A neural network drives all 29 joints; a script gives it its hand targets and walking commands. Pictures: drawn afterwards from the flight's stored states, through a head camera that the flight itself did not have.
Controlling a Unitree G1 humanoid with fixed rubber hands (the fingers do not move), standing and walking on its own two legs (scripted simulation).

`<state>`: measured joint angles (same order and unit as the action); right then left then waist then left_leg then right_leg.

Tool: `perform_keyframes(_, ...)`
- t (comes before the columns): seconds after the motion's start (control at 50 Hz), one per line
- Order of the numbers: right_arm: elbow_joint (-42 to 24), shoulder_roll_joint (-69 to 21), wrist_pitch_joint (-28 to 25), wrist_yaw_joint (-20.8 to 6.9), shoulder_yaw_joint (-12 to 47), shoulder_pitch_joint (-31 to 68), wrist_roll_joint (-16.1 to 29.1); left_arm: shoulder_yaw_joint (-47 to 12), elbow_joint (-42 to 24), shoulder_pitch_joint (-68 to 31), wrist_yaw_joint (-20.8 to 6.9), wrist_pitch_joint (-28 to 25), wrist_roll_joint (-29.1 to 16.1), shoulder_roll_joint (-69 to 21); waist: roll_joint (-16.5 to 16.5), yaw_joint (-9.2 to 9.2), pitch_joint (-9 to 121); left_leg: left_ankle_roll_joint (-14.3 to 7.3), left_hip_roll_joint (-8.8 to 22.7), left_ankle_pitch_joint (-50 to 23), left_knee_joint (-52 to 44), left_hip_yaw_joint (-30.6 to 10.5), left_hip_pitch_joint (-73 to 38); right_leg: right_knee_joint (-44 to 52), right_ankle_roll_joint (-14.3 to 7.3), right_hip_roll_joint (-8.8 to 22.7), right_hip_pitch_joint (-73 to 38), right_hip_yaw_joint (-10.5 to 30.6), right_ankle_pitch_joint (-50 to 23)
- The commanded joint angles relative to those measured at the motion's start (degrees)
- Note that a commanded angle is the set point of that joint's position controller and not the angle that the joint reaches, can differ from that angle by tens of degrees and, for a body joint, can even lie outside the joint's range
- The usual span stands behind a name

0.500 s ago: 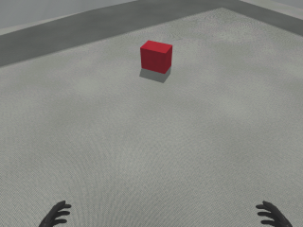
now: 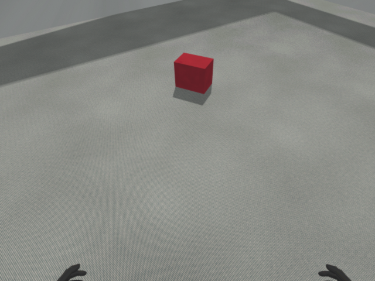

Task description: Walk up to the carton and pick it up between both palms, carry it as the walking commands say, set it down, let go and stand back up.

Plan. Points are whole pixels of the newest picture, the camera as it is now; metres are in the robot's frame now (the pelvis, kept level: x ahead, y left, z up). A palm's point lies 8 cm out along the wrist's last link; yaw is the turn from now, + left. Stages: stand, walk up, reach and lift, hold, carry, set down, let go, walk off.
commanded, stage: stand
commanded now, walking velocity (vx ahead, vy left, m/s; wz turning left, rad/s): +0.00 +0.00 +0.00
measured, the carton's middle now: (193, 73) +1.96 +0.00 -0.64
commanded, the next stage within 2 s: walk up in 1.54 s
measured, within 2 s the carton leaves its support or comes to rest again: neither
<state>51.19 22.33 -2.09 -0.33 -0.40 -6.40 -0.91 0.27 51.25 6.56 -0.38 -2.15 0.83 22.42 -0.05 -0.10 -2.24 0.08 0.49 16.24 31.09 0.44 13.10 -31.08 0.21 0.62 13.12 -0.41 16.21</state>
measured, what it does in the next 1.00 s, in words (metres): stands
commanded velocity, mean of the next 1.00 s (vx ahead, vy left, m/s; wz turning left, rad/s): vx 0.00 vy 0.00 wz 0.00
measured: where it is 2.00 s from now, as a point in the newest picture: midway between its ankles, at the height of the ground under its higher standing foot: outside the picture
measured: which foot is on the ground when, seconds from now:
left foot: down 0.00-1.00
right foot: down 0.00-1.00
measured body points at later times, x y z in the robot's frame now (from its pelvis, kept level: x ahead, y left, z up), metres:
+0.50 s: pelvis +0.00 +0.00 +0.01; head +0.00 +0.00 +0.46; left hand +0.11 +0.31 -0.10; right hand +0.11 -0.32 -0.10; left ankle +0.01 +0.12 -0.73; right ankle +0.01 -0.12 -0.73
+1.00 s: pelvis +0.00 +0.00 +0.01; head +0.01 +0.00 +0.46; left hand +0.11 +0.32 -0.10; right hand +0.11 -0.32 -0.10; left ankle +0.01 +0.12 -0.73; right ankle +0.01 -0.12 -0.73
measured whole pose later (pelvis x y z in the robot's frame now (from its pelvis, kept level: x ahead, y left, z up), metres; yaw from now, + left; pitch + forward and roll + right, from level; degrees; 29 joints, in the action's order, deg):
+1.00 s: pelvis +0.00 +0.00 +0.01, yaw +0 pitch -2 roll +0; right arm 60.8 22.7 -1.2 -0.1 -0.4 -4.7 -0.8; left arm -0.1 60.7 4.6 0.0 -1.3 0.6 22.8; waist 0.0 0.0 -2.6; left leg 0.5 0.6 10.5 19.8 0.3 7.1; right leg -20.0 0.3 0.6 7.1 -0.4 10.6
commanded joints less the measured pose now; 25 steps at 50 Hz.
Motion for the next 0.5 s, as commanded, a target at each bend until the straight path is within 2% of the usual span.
perform_keyframes(0.0, -1.68, 9.54, -0.61, 0.21, -1.99, 2.84, 0.09, 1.94, -1.68, -2.80, 0.21, -0.62, -0.09, 9.54, 0.20, 0.02, 3.81, -2.84, 5.41, -8.67, -7.29, -5.59, -1.66, 7.07, -2.87, 5.26, -1.64, 5.45, -8.75)
perform_keyframes(0.24, 3.55, 9.78, -0.27, 0.28, -1.69, 3.95, 0.13, 1.49, 3.43, -3.86, 0.34, -0.32, -0.14, 9.84, 0.07, 0.06, 3.28, -2.13, 6.05, -9.69, -11.68, -5.53, -4.45, 11.54, -2.26, 5.97, -4.05, 5.55, -9.65)
perform_keyframes(0.48, 6.08, 10.02, 0.01, 0.36, -1.67, 4.18, 0.12, 1.35, 5.91, -4.18, 0.46, -0.04, -0.14, 10.13, 0.07, 0.07, 2.87, -1.83, 6.35, -9.17, -13.62, -5.60, -5.29, 13.46, -2.01, 6.29, -4.75, 5.55, -9.08)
